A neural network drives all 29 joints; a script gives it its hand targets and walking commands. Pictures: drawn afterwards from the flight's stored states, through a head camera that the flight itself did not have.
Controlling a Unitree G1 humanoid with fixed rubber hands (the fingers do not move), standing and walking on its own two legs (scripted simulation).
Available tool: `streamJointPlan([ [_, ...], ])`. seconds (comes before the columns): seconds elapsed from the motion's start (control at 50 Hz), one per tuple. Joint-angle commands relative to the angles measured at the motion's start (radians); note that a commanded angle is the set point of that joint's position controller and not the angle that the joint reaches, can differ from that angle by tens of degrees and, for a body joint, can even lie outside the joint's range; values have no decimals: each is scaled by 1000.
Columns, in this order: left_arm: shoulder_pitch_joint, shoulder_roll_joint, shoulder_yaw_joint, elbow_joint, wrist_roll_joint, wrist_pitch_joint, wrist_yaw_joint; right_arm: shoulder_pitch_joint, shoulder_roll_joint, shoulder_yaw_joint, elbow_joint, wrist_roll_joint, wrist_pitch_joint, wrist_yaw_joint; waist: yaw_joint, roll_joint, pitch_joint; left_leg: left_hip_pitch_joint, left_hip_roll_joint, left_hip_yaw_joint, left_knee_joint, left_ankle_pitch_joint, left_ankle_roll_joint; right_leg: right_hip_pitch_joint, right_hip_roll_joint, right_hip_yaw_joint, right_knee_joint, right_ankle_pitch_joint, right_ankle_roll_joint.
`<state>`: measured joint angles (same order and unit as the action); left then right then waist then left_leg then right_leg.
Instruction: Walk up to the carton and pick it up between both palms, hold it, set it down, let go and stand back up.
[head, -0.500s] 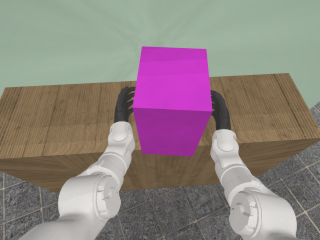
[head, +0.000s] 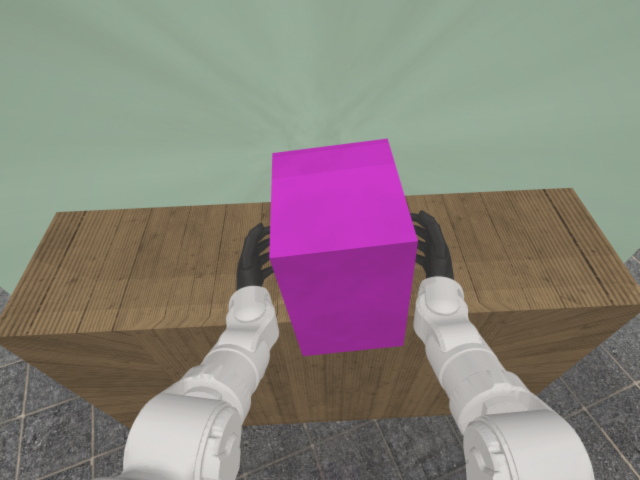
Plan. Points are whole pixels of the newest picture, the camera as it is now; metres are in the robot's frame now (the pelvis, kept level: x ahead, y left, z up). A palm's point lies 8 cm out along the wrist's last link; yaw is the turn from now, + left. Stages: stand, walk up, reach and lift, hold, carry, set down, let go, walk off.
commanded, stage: reach and lift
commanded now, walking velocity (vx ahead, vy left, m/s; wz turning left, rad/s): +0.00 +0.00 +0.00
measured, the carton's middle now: (342, 255) +0.45 -0.02 +0.01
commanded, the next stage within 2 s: none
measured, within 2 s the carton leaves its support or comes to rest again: neither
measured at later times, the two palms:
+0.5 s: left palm (216, 219) +0.37 +0.12 +0.18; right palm (469, 211) +0.36 -0.13 +0.20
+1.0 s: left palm (223, 267) +0.36 +0.12 +0.12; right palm (438, 255) +0.36 -0.12 +0.12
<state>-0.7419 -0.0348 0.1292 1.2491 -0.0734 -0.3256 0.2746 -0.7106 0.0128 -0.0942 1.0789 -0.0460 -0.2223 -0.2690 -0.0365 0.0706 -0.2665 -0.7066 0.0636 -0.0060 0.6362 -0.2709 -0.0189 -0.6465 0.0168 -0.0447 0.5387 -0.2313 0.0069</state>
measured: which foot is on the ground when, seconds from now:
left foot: down 0.00-1.00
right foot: down 0.00-1.00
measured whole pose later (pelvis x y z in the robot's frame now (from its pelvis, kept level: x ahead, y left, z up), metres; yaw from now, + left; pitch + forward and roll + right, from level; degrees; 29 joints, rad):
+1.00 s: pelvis -0.02 -0.01 +0.02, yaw +2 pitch +3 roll -2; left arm -0.59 -0.09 0.15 0.51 0.11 0.31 0.29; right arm -0.64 0.05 -0.07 0.70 0.06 0.12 -0.28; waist -0.05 -0.02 -0.04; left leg -0.33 0.05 -0.03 0.45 -0.18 -0.03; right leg -0.25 0.02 -0.05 0.33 -0.14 0.00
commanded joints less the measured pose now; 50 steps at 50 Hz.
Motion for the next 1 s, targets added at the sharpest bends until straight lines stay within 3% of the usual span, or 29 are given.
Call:
streamJointPlan([
  [0.0,-972,-774,-398,-506,92,-15,-226,-799,848,398,-365,-20,-12,198,-63,-20,-900,463,-80,-44,26,556,-63,467,84,4,62,703,30],
  [0.06,-1052,-779,-413,-583,85,36,-220,-832,862,384,-377,4,51,191,-74,-17,-856,477,-89,-43,11,457,-60,456,80,6,43,590,29],
  [0.14,-1157,-760,-372,-603,97,131,-219,-894,865,309,-318,15,150,183,-82,-18,-717,470,-100,-30,-49,265,-46,449,65,13,-3,387,27],
  [0.28,-1236,-645,-85,-450,194,342,-250,-1059,776,23,-123,-10,284,200,-37,-42,-381,453,-99,21,-223,-55,-8,456,22,10,-135,-7,8],
  [0.44,-1055,-520,215,-312,386,462,-334,-1038,664,-210,-44,-127,269,259,11,-50,-212,536,-98,92,-361,-40,5,628,6,-9,-225,1,26],
  [0.56,-877,-489,229,-342,447,505,-369,-953,572,-271,-116,-223,199,277,-1,-68,-130,623,-90,113,-404,3,6,634,10,-45,-268,33,35],
  [0.62,-871,-523,158,-421,419,511,-363,-979,573,-228,-195,-226,159,281,-8,-65,-186,674,-86,114,-390,56,1,608,13,-60,-272,77,33],
  [0.68,-900,-604,10,-528,348,504,-339,-1041,600,-125,-306,-187,116,283,-15,-32,-362,762,-79,101,-334,203,-20,580,23,-74,-259,183,25],
  [0.74,-908,-697,-185,-638,255,490,-301,-1081,637,37,-435,-109,92,278,-25,1,-581,855,-73,72,-250,398,-47,567,37,-76,-234,327,19],
  [0.82,-855,-781,-420,-839,142,486,-253,-1032,700,296,-625,29,124,248,-36,26,-787,881,-70,14,-156,582,-63,618,49,-39,-191,511,19],
  [0.9,-806,-807,-572,-1060,69,534,-225,-964,751,511,-835,165,213,199,-41,11,-818,815,-83,-38,-124,598,-52,684,55,2,-156,578,37],
  [0.98,-779,-761,-588,-1183,77,629,-220,-899,744,570,-924,248,323,150,-40,-17,-675,780,-96,-55,-141,499,-38,683,57,15,-154,519,54],
])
